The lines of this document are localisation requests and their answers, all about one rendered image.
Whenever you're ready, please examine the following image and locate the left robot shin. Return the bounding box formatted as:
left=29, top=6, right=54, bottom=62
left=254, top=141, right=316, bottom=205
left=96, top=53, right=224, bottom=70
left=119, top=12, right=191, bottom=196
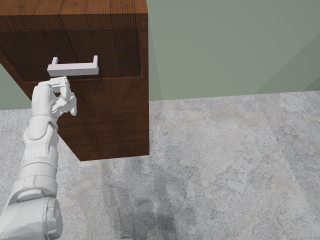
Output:
left=121, top=235, right=132, bottom=239

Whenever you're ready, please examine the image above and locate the left robot forearm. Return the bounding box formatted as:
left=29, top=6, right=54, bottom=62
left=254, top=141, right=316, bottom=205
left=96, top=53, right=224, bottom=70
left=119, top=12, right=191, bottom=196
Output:
left=0, top=115, right=59, bottom=223

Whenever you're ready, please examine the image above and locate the drawer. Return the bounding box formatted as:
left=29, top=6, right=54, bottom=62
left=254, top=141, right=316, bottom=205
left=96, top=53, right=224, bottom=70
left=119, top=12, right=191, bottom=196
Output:
left=0, top=26, right=142, bottom=82

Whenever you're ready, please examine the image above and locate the robot left upper arm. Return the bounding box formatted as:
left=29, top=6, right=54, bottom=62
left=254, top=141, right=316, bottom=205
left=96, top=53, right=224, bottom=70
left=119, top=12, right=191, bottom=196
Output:
left=0, top=196, right=63, bottom=240

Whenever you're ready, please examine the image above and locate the cabinet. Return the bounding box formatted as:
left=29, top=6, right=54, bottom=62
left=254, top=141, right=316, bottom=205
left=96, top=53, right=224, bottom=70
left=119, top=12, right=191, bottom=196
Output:
left=0, top=0, right=150, bottom=162

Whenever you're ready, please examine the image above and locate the handle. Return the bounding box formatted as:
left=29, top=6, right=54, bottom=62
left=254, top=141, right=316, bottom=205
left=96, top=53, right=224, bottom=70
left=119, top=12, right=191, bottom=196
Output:
left=47, top=55, right=99, bottom=77

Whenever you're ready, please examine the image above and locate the left robot hand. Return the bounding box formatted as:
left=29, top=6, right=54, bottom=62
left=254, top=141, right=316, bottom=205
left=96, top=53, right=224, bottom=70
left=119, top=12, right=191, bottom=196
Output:
left=31, top=76, right=77, bottom=123

